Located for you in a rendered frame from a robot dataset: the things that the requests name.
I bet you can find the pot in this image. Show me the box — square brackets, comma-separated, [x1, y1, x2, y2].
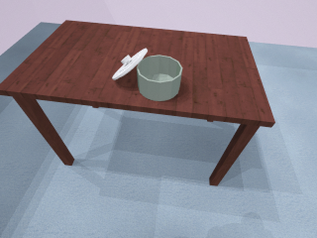
[137, 55, 182, 101]

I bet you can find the knob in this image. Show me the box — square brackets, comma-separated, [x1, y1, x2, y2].
[121, 55, 131, 64]

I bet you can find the lid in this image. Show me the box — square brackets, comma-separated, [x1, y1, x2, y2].
[112, 49, 148, 80]

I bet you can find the table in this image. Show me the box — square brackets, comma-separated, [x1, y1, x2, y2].
[0, 20, 275, 186]

